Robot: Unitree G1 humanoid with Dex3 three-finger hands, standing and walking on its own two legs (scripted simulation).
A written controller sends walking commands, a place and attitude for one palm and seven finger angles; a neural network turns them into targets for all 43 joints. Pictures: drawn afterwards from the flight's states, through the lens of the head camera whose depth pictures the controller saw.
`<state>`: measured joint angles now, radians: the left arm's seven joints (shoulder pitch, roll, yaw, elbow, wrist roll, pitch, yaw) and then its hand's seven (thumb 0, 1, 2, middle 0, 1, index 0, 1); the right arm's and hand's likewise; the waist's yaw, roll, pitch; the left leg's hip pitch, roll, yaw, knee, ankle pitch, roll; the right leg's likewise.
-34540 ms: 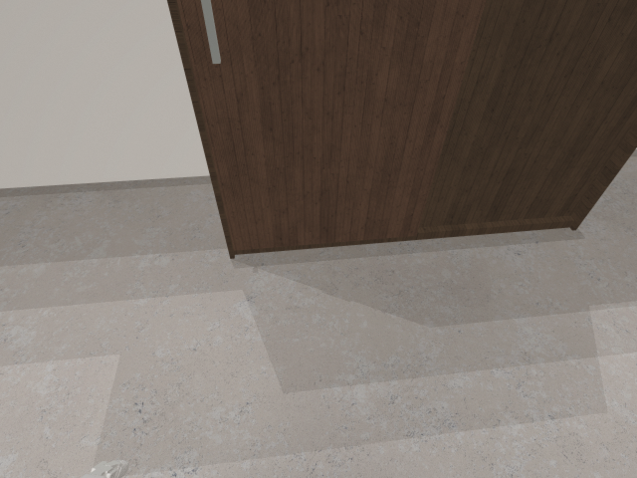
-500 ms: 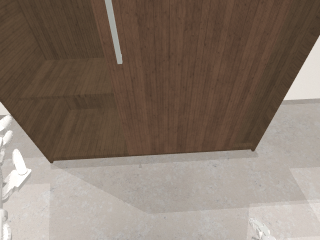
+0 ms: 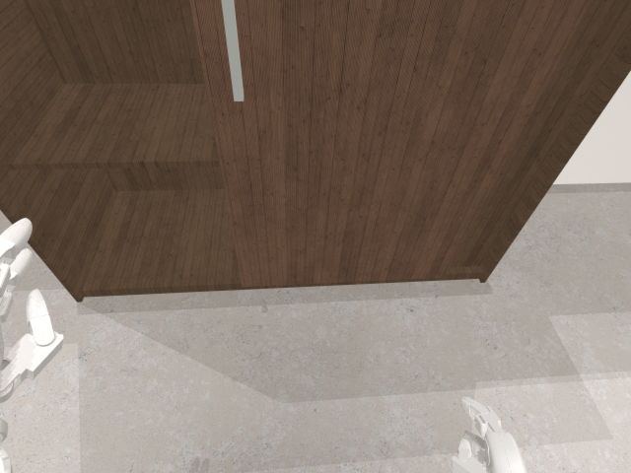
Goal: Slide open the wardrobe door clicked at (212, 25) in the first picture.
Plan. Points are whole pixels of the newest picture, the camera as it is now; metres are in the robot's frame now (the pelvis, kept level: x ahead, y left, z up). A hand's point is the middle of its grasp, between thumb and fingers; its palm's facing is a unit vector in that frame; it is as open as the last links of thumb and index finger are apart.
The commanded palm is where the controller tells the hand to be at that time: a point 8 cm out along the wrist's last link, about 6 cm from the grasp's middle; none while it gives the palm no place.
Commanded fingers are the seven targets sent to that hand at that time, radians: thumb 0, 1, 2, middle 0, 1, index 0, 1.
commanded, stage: stop stepping back and stand still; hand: left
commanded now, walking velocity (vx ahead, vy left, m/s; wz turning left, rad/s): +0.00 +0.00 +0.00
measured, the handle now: (231, 20) +0.80 +0.23 +0.20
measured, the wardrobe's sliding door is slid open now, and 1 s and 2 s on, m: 0.58 0.58 0.58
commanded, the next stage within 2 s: let the arm hang, fingers relaxed in 0.60 s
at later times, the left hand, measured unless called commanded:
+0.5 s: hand (15, 343) +0.19 +0.29 +0.14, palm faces +0.43 -0.80 -0.42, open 7.4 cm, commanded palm +0.13 +0.33 +0.18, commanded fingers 0.00 0.90 0.90 -0.20 -0.30 -0.20 -0.30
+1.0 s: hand out of the picture +0.06 +0.19 -0.16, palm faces -0.06 -0.98 -0.18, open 7.4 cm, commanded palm none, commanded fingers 0.00 0.90 0.90 -0.20 -0.30 -0.20 -0.30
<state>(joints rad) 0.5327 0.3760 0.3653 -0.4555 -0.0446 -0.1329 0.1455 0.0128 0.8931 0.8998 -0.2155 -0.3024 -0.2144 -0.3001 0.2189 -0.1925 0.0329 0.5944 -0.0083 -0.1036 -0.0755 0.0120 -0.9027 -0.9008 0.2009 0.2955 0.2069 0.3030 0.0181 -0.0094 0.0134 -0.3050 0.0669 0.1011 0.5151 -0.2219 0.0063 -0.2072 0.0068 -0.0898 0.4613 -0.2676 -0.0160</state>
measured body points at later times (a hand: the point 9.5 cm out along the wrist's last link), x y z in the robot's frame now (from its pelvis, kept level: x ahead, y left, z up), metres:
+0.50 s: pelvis -0.01 +0.03 +0.00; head +0.00 +0.04 +0.45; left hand +0.16 +0.33 +0.17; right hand +0.16 -0.20 -0.07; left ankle +0.03 +0.11 -0.74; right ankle -0.01 -0.11 -0.74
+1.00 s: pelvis -0.02 +0.01 -0.01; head +0.02 +0.02 +0.44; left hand +0.06 +0.24 -0.15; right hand +0.09 -0.26 -0.14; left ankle +0.03 +0.11 -0.74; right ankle -0.01 -0.11 -0.74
